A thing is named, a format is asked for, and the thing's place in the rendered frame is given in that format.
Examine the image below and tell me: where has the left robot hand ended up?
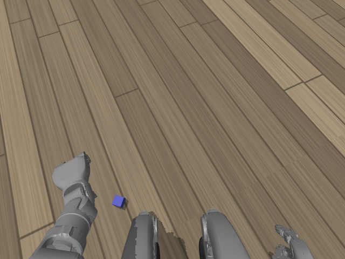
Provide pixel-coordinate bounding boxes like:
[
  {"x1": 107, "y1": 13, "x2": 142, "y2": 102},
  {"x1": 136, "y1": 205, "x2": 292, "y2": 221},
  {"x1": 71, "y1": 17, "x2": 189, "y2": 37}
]
[{"x1": 52, "y1": 151, "x2": 97, "y2": 198}]

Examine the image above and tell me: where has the cube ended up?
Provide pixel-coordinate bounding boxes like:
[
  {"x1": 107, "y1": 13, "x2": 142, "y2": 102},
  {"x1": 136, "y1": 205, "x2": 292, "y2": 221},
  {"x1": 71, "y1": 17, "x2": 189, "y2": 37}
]
[{"x1": 112, "y1": 195, "x2": 126, "y2": 208}]

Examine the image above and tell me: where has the right robot hand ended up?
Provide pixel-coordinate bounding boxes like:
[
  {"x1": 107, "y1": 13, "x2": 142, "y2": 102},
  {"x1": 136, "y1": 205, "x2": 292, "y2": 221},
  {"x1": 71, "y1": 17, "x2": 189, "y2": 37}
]
[{"x1": 272, "y1": 224, "x2": 314, "y2": 259}]

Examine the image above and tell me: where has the left robot arm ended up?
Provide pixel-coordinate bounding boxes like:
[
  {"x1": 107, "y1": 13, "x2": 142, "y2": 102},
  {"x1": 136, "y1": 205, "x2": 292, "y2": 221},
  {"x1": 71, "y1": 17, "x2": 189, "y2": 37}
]
[{"x1": 29, "y1": 180, "x2": 98, "y2": 259}]

